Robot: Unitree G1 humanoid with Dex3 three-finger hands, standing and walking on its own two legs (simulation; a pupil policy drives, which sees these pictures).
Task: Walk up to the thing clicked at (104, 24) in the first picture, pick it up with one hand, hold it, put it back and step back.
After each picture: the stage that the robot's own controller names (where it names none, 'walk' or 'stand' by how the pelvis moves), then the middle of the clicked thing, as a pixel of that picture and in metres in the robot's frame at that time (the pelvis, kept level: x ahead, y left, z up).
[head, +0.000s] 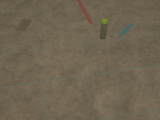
stand; (103, 29) +1.52 -0.15 -0.66
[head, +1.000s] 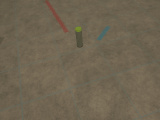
walk; (79, 37) +1.38 +0.21 -0.64
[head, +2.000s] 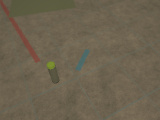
walk; (53, 73) +0.84 +0.37 -0.64
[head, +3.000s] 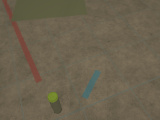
walk; (55, 103) +0.50 +0.28 -0.62
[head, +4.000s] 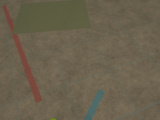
stand; out of the picture +0.36 +0.25 -0.64
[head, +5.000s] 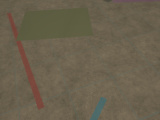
stand; out of the picture +0.35 +0.23 -0.65
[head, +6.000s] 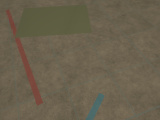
stand; out of the picture +0.37 +0.24 -0.66
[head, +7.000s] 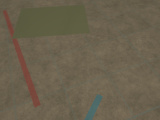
stand; out of the picture +0.35 +0.26 -0.66
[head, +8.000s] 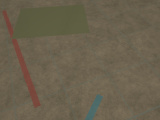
stand; out of the picture +0.34 +0.26 -0.66
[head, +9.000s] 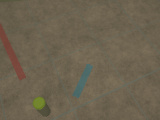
go down; (42, 107) +0.38 +0.27 -0.57
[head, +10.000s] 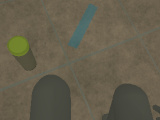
go down; (24, 56) +0.41 +0.31 -0.25
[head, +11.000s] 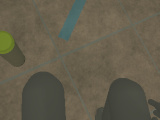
close in; (10, 52) +0.40 +0.32 -0.24
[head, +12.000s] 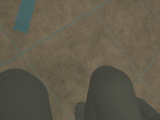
close in; out of the picture +0.37 +0.35 -0.15
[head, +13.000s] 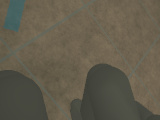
close; out of the picture +0.38 +0.36 -0.15
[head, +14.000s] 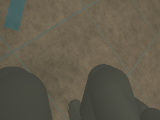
lift; out of the picture +0.35 +0.36 -0.15
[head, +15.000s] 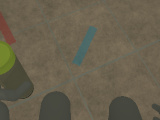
lift; (12, 76) +0.31 +0.25 +0.01
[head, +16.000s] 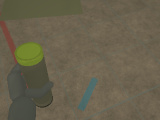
hold; (37, 79) +0.33 +0.19 +0.03
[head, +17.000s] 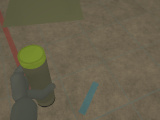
hold; (40, 80) +0.33 +0.18 +0.04
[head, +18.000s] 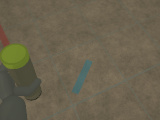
crouch; (25, 76) +0.35 +0.22 -0.02
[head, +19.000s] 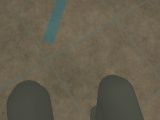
lower; out of the picture +0.45 +0.34 -0.05
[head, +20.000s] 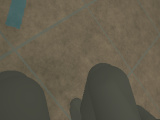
lower; out of the picture +0.38 +0.38 -0.15
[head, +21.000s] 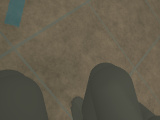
lower; out of the picture +0.36 +0.38 -0.15
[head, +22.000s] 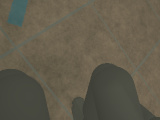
lower; out of the picture +0.35 +0.38 -0.15
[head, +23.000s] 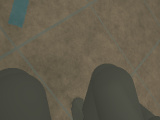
lower; out of the picture +0.35 +0.38 -0.15
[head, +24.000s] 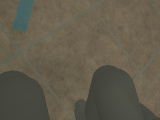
open; out of the picture +0.36 +0.35 -0.16
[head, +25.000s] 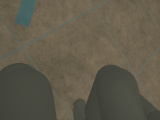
rise; out of the picture +0.35 +0.35 -0.15
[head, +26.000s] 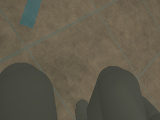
stand; out of the picture +0.35 +0.34 -0.15
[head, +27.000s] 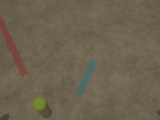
stand; (43, 108) +0.36 +0.27 -0.51
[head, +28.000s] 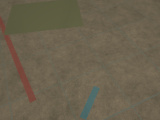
stand; out of the picture +0.35 +0.27 -0.60
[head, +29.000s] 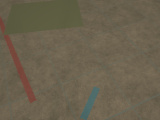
stand; out of the picture +0.34 +0.26 -0.60
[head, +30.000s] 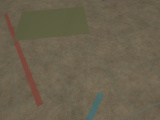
stand; out of the picture +0.35 +0.26 -0.65
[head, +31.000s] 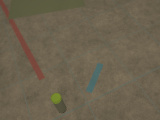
walk; (59, 103) +0.46 +0.27 -0.63
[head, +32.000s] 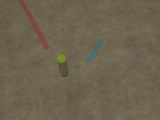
walk; (63, 66) +0.76 +0.22 -0.62
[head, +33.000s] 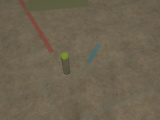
stand; (65, 64) +0.98 +0.25 -0.64
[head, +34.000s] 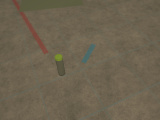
stand; (60, 65) +0.95 +0.28 -0.66
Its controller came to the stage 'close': yes
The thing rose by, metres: 0.67
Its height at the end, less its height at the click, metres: +0.00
